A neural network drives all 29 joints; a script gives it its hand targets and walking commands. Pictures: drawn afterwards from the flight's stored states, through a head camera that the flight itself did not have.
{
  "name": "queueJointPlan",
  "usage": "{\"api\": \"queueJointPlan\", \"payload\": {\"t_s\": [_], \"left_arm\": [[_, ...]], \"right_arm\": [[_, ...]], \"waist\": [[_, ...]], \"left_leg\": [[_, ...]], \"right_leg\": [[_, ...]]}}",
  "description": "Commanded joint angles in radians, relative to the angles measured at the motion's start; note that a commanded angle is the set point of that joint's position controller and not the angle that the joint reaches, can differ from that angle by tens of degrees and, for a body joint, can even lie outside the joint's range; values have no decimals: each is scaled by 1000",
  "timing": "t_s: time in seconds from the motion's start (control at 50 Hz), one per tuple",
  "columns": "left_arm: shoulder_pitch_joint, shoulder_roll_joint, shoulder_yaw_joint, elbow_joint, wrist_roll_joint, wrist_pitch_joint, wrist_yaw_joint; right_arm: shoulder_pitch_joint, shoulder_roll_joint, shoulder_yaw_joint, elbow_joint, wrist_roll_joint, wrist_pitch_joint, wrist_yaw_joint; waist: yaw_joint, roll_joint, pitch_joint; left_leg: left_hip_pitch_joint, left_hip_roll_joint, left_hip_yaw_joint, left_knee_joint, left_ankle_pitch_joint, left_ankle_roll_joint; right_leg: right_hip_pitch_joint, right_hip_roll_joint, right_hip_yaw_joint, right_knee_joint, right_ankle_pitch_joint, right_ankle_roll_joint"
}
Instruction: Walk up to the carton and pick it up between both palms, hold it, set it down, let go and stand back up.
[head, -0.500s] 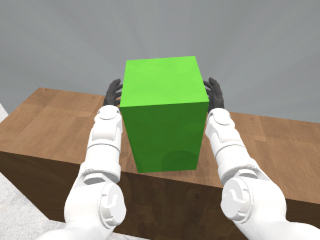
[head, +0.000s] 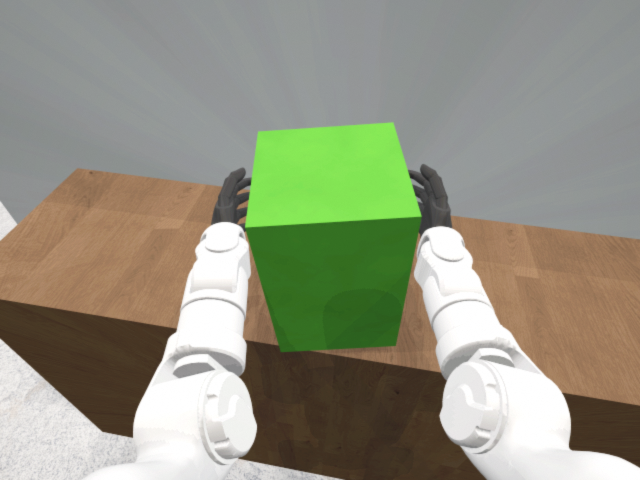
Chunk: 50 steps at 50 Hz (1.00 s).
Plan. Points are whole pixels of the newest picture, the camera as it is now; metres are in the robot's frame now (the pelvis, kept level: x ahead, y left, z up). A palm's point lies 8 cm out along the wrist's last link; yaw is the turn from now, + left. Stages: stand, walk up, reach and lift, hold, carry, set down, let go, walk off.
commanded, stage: set down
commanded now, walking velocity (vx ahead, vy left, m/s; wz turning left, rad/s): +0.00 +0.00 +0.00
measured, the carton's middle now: (332, 247) +0.42 -0.02 +0.08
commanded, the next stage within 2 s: none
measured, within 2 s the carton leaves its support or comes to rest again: rests again in 0.70 s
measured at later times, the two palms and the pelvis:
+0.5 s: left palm (233, 233) +0.41 +0.11 +0.12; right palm (436, 235) +0.39 -0.15 +0.12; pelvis +0.00 +0.00 +0.00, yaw +0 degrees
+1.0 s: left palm (244, 233) +0.42 +0.10 +0.11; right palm (442, 244) +0.39 -0.17 +0.11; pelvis +0.01 +0.00 +0.00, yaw -2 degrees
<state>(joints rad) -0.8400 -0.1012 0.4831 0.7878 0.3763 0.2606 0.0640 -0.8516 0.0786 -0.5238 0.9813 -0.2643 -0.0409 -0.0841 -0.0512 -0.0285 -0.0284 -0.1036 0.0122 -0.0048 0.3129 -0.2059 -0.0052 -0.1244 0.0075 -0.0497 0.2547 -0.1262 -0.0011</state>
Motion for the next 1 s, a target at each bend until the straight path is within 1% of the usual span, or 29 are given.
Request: {"api": "queueJointPlan", "payload": {"t_s": [0.0, 0.06, 0.08, 0.1, 0.12, 0.14, 0.16, 0.18, 0.2, 0.26, 0.3, 0.34, 0.36, 0.42, 0.44, 0.48, 0.54, 0.58, 0.6, 0.64, 0.68, 0.7, 0.76, 0.78, 0.8, 0.82, 0.86, 0.92, 0.98], "left_arm": [[-642, -414, -234, -56, -33, -74, -109], [-632, -414, -229, -62, -27, -78, -114], [-630, -421, -230, -70, -29, -83, -113], [-630, -425, -234, -76, -25, -89, -111], [-632, -429, -242, -72, -30, -93, -110], [-625, -431, -244, -72, -27, -97, -108], [-612, -426, -237, -58, -19, -97, -109], [-608, -424, -235, -55, -16, -97, -111], [-599, -421, -224, -55, -11, -99, -112], [-582, -416, -216, -52, -4, -102, -119], [-580, -426, -221, -62, -7, -108, -118], [-566, -422, -211, -48, 5, -104, -119], [-549, -416, -199, -36, 11, -101, -122], [-531, -406, -175, -30, 22, -106, -129], [-532, -402, -177, -34, 23, -109, -130], [-526, -390, -158, -16, 32, -111, -131], [-515, -383, -140, -15, 45, -113, -133], [-499, -385, -139, -23, 48, -116, -134], [-497, -382, -138, -25, 50, -117, -134], [-473, -380, -128, -16, 62, -113, -138], [-451, -385, -120, -32, 70, -113, -140], [-443, -386, -125, -38, 73, -115, -140], [-411, -393, -123, -25, 79, -115, -140], [-406, -396, -130, -35, 79, -116, -138], [-397, -398, -130, -29, 81, -117, -138], [-385, -394, -126, -29, 85, -118, -139], [-370, -398, -134, -45, 86, -119, -139], [-342, -393, -127, -37, 94, -117, -140], [-329, -393, -129, -40, 95, -119, -139]], "right_arm": [[-602, 451, 235, -68, -33, -44, 160], [-583, 446, 218, -65, -48, -47, 161], [-578, 457, 223, -73, -48, -54, 163], [-576, 458, 227, -76, -48, -58, 164], [-583, 459, 228, -84, -50, -63, 165], [-579, 464, 231, -87, -52, -66, 167], [-568, 462, 232, -73, -52, -65, 167], [-561, 460, 223, -69, -56, -65, 167], [-548, 460, 225, -71, -62, -63, 168], [-530, 454, 212, -71, -76, -65, 168], [-534, 460, 213, -89, -80, -76, 170], [-516, 461, 206, -67, -84, -71, 173], [-510, 458, 208, -69, -84, -70, 174], [-495, 458, 205, -86, -95, -70, 175], [-495, 454, 200, -88, -100, -72, 177], [-487, 458, 192, -88, -115, -69, 180], [-469, 454, 175, -90, -130, -67, 187], [-451, 454, 174, -96, -135, -70, 189], [-440, 455, 168, -96, -141, -68, 188], [-425, 450, 165, -95, -145, -66, 190], [-405, 457, 175, -104, -145, -67, 191], [-405, 461, 184, -115, -141, -71, 193], [-380, 454, 190, -109, -142, -73, 193], [-376, 451, 188, -111, -142, -77, 194], [-374, 448, 194, -116, -143, -78, 195], [-363, 455, 200, -117, -144, -79, 194], [-348, 458, 209, -123, -142, -83, 194], [-341, 457, 227, -131, -134, -84, 194], [-350, 451, 241, -164, -134, -92, 196]], "waist": [[0, 21, -462], [-5, 31, -453], [-6, 33, -462], [2, 37, -477], [-4, 38, -489], [0, 37, -491], [4, 41, -473], [-1, 44, -464], [1, 34, -450], [-1, 35, -434], [0, 36, -450], [2, 40, -425], [7, 26, -402], [16, 16, -385], [14, 17, -392], [17, -3, -369], [20, 12, -346], [22, 9, -352], [16, 9, -348], [19, 11, -330], [23, 14, -320], [33, 16, -332], [32, 16, -314], [29, 26, -322], [34, 25, -318], [33, 12, -313], [39, 17, -310], [49, 6, -286], [58, 5, -290]], "left_leg": [[28, -15, 88, -23, 272, -38], [24, -15, 93, -29, 256, -38], [28, -15, 92, -26, 272, -38], [31, -14, 96, -24, 281, -38], [34, -12, 90, -18, 299, -41], [37, -13, 94, -16, 307, -42], [31, -11, 95, -12, 304, -42], [21, -13, 98, -17, 287, -42], [13, -13, 101, -22, 277, -38], [-3, -14, 101, -32, 258, -37], [6, -13, 103, -27, 281, -39], [12, -12, 105, -28, 281, -39], [7, -12, 108, -33, 269, -36], [-29, -17, 110, -51, 223, -25], [-26, -12, 110, -53, 227, -23], [-32, -14, 118, -61, 197, -18], [-39, -12, 120, -72, 178, -13], [-25, -10, 122, -70, 190, -12], [-23, -11, 123, -67, 190, -12], [-22, -10, 126, -69, 191, -10], [-23, -12, 127, -73, 200, -8], [-21, -12, 131, -68, 211, -8], [-10, -9, 129, -59, 237, -9], [-4, -6, 127, -56, 245, -15], [-5, -7, 128, -52, 250, -12], [-5, -7, 131, -52, 251, -10], [-20, -7, 129, -46, 273, -7], [-29, -9, 130, -49, 266, 0], [-55, -9, 130, -52, 257, 5]], "right_leg": [[298, 17, -66, 73, 417, 64], [290, 16, -70, 68, 399, 63], [288, 15, -69, 71, 410, 62], [292, 16, -70, 72, 421, 60], [291, 15, -69, 75, 428, 59], [295, 16, -71, 77, 438, 59], [300, 14, -69, 79, 435, 58], [298, 12, -67, 76, 427, 59], [301, 12, -66, 75, 426, 61], [303, 10, -65, 72, 413, 62], [300, 13, -71, 77, 421, 62], [298, 11, -70, 76, 416, 60], [300, 12, -68, 71, 404, 61], [321, 6, -65, 70, 398, 67], [318, 7, -67, 73, 396, 66], [311, 6, -66, 64, 369, 69], [299, 1, -65, 60, 340, 67], [293, 4, -70, 58, 339, 67], [296, 5, -68, 57, 338, 67], [293, 3, -69, 54, 336, 68], [297, 2, -66, 53, 347, 69], [298, 3, -69, 60, 355, 70], [289, 6, -68, 57, 356, 68], [277, 6, -71, 56, 350, 66], [274, 7, -69, 56, 350, 66], [276, 7, -68, 55, 358, 68], [286, 6, -68, 69, 395, 69], [294, 4, -65, 71, 410, 72], [307, 3, -62, 78, 415, 73]]}}
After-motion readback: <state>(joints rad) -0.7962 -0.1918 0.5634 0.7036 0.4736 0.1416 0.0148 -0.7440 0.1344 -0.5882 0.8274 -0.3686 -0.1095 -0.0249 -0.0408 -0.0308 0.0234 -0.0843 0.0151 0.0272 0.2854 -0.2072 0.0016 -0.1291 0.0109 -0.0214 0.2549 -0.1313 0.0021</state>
